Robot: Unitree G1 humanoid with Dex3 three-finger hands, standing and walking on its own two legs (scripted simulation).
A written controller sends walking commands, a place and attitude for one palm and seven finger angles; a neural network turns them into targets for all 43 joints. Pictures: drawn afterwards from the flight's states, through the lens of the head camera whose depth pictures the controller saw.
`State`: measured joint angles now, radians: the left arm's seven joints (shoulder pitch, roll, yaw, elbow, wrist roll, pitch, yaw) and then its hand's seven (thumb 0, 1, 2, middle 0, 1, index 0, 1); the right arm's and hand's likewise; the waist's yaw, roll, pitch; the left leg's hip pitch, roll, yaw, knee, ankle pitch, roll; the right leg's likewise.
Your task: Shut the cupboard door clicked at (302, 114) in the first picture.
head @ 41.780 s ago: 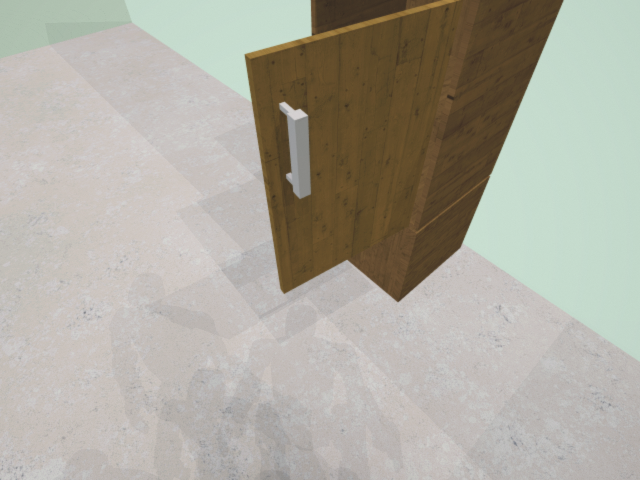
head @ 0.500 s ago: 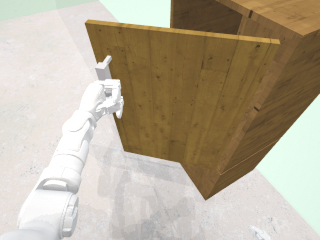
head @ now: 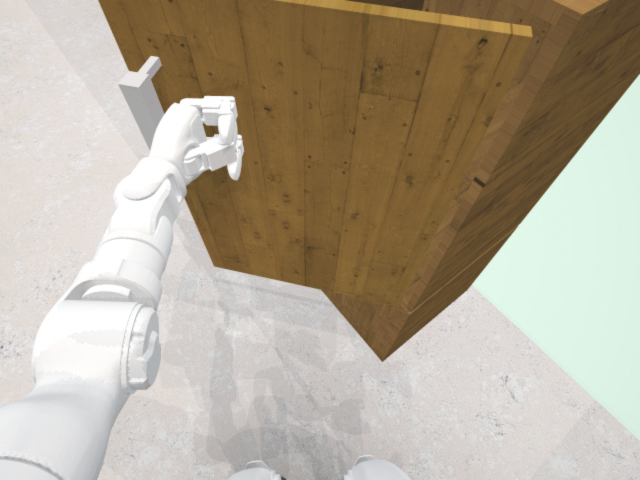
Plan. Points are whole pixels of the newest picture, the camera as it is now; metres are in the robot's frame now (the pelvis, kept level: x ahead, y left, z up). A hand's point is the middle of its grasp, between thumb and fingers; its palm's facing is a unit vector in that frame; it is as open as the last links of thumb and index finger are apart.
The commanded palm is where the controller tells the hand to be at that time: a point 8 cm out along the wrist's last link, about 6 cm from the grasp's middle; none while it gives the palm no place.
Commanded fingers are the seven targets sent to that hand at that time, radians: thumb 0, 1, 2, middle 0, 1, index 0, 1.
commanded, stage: push the door shut along its arc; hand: left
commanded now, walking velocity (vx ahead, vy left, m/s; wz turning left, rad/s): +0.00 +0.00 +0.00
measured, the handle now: (165, 125) +0.54 +0.15 +0.12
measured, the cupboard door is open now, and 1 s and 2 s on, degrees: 39 24 24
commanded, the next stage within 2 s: pull the fist back off the door in 0.66 s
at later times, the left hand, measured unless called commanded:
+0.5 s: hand (242, 137) +0.50 +0.05 +0.13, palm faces -0.46 -0.89 -0.01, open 3.3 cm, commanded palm +0.53 +0.08 +0.13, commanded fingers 0.00 0.90 0.90 -1.30 -1.50 -1.30 -1.50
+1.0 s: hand (283, 108) +0.55 +0.00 +0.13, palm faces -0.03 -1.00 +0.05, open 3.2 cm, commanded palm +0.52 +0.05 +0.13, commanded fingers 0.00 0.90 0.90 -1.30 -1.50 -1.30 -1.50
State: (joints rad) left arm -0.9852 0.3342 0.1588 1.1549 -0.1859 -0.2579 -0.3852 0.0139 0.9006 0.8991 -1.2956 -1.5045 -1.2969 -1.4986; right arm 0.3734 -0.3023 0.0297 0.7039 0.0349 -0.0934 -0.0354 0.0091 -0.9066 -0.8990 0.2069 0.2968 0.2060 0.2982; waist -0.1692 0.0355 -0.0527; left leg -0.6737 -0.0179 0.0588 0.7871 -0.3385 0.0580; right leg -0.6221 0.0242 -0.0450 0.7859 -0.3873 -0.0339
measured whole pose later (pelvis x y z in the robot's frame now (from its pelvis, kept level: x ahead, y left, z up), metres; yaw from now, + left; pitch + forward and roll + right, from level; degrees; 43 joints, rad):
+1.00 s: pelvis +0.01 -0.02 -0.02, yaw +0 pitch +21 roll +0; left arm -1.19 0.18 0.25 1.23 -0.05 -0.27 0.14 0.02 0.92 0.96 -1.29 -1.50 -1.32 -1.50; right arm 0.42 -0.26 0.00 0.73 -0.04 -0.13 0.07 0.01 -0.91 -0.90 0.21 0.30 0.20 0.30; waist -0.18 0.06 -0.14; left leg -0.87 0.00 0.04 0.89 -0.38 0.03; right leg -0.82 0.04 -0.06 0.89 -0.44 -0.06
